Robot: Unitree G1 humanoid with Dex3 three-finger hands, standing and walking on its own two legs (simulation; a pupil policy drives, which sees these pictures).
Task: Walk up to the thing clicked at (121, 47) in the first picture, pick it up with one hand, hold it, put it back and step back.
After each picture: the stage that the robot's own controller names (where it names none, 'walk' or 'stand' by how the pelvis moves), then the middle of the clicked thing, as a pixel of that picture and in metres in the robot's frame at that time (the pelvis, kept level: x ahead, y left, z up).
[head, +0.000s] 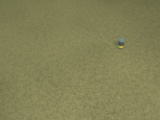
stand; (120, 43) +1.40 -0.42 -0.72
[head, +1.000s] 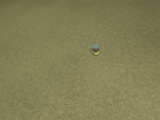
walk; (95, 50) +1.33 -0.02 -0.69
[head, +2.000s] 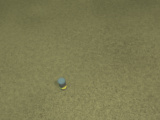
walk; (62, 84) +0.83 +0.28 -0.71
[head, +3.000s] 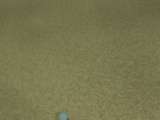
walk; (64, 119) +0.50 +0.25 -0.71
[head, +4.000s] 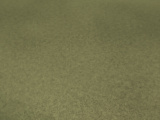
stand; out of the picture +0.39 +0.22 -0.71
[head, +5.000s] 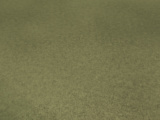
stand; out of the picture +0.38 +0.22 -0.73
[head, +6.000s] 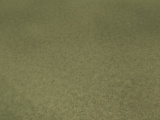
stand; out of the picture +0.38 +0.24 -0.73
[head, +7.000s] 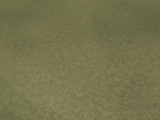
stand; out of the picture +0.37 +0.24 -0.73
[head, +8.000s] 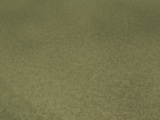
go down; out of the picture +0.37 +0.25 -0.73
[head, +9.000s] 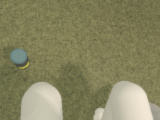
go down; (20, 59) +0.46 +0.26 -0.33
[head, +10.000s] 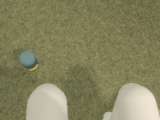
approach; (29, 61) +0.45 +0.26 -0.31
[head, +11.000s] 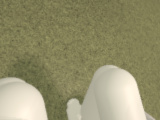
close in; out of the picture +0.44 +0.30 -0.22
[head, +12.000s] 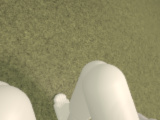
close; out of the picture +0.43 +0.31 -0.22
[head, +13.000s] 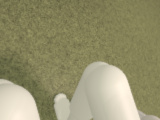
lift; out of the picture +0.42 +0.30 -0.23
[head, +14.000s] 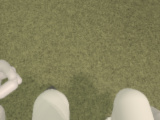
lift; (54, 98) +0.33 +0.15 -0.36
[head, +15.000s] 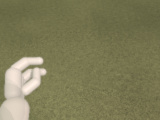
close; out of the picture +0.28 +0.09 -0.69
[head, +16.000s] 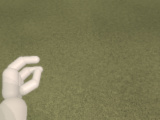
go down; out of the picture +0.30 +0.08 -0.70
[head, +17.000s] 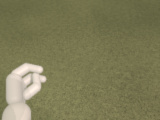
stand; out of the picture +0.32 +0.06 -0.70
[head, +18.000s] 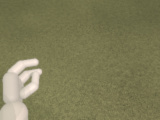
hold; out of the picture +0.34 +0.04 -0.70
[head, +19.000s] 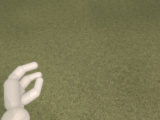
hold; out of the picture +0.35 +0.03 -0.69
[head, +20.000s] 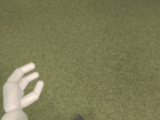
stand; out of the picture +0.37 +0.01 -0.67
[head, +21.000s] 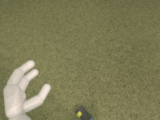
stand; (84, 115) +0.39 +0.00 -0.60
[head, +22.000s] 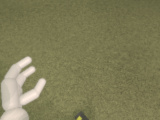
stand; out of the picture +0.39 -0.01 -0.64
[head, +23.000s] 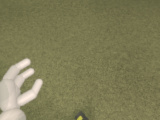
stand; out of the picture +0.39 -0.01 -0.64
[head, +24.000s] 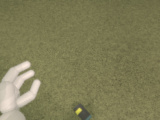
stand; (82, 112) +0.39 -0.01 -0.62
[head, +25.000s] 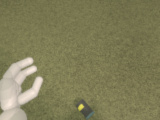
close; (84, 109) +0.40 -0.01 -0.60
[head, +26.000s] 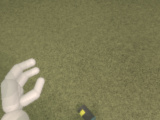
close; (86, 114) +0.39 +0.00 -0.61
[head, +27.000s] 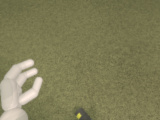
close; (83, 117) +0.39 +0.00 -0.62
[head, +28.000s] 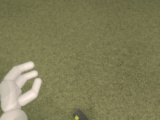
close; (81, 118) +0.38 +0.01 -0.63
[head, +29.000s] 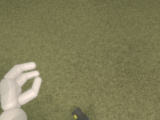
close; (80, 117) +0.38 +0.01 -0.62
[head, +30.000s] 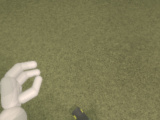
close; (80, 117) +0.37 +0.02 -0.61
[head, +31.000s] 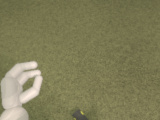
close; (81, 119) +0.37 +0.03 -0.62
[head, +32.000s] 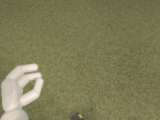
close; out of the picture +0.36 +0.03 -0.63
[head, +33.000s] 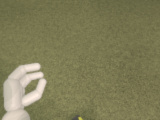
close; out of the picture +0.36 +0.03 -0.63
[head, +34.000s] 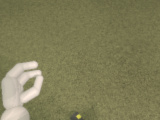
close; out of the picture +0.35 +0.04 -0.62
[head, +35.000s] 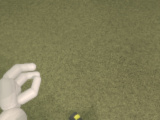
close; out of the picture +0.35 +0.04 -0.62
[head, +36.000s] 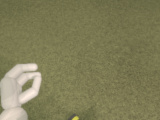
close; out of the picture +0.34 +0.05 -0.63
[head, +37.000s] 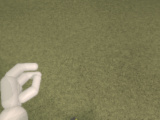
close; out of the picture +0.34 +0.05 -0.64
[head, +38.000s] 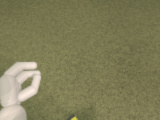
close; out of the picture +0.34 +0.05 -0.62
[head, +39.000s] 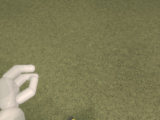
close; out of the picture +0.34 +0.06 -0.63
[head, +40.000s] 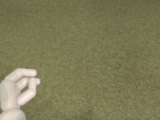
close; out of the picture +0.33 +0.07 -0.65
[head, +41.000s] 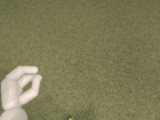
close; out of the picture +0.33 +0.07 -0.62
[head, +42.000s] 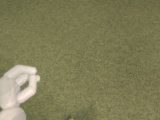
close; out of the picture +0.32 +0.08 -0.63
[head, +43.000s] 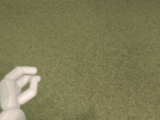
close; out of the picture +0.32 +0.08 -0.64
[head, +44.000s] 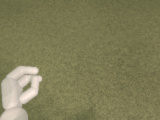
close; out of the picture +0.31 +0.09 -0.64
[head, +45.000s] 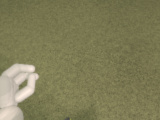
close; out of the picture +0.31 +0.09 -0.62
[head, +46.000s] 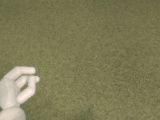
close; out of the picture +0.30 +0.10 -0.64
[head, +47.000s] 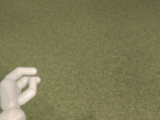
close; out of the picture +0.30 +0.10 -0.66
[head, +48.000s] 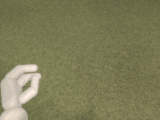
close; out of the picture +0.30 +0.11 -0.64
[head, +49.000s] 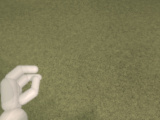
close; out of the picture +0.29 +0.11 -0.63
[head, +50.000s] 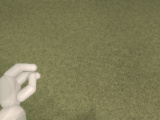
close; out of the picture +0.29 +0.12 -0.64
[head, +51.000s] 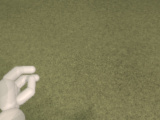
close; out of the picture +0.29 +0.12 -0.65
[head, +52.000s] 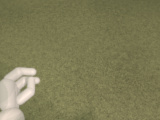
close; out of the picture +0.28 +0.12 -0.65
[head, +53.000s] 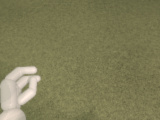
close; out of the picture +0.28 +0.14 -0.64
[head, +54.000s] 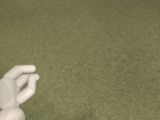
close; out of the picture +0.27 +0.14 -0.66
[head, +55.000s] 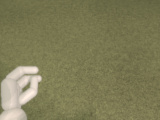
close; out of the picture +0.26 +0.14 -0.65
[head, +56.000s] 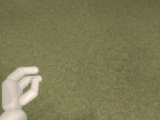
close; out of the picture +0.26 +0.15 -0.65
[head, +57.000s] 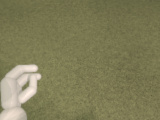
close; out of the picture +0.26 +0.15 -0.65
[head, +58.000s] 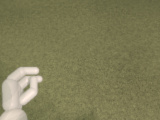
close; out of the picture +0.25 +0.15 -0.65
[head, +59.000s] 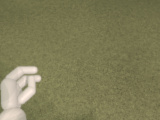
close; out of the picture +0.25 +0.15 -0.66
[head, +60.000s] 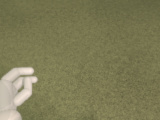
close; out of the picture +0.25 +0.16 -0.66
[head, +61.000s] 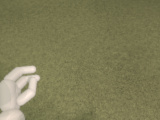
close; out of the picture +0.25 +0.17 -0.64
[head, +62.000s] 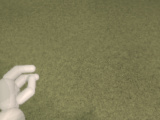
close; out of the picture +0.24 +0.17 -0.65
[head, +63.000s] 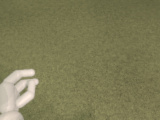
close; out of the picture +0.24 +0.18 -0.66
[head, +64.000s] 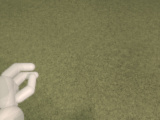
close; out of the picture +0.24 +0.18 -0.64
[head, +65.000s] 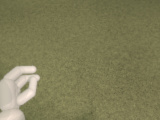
close; out of the picture +0.24 +0.18 -0.64
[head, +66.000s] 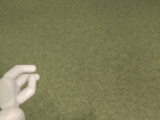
close; out of the picture +0.23 +0.19 -0.65
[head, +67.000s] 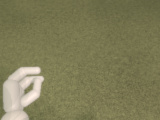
close; out of the picture +0.23 +0.19 -0.65
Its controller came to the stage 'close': yes
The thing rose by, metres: 0.01
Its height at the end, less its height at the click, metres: -0.02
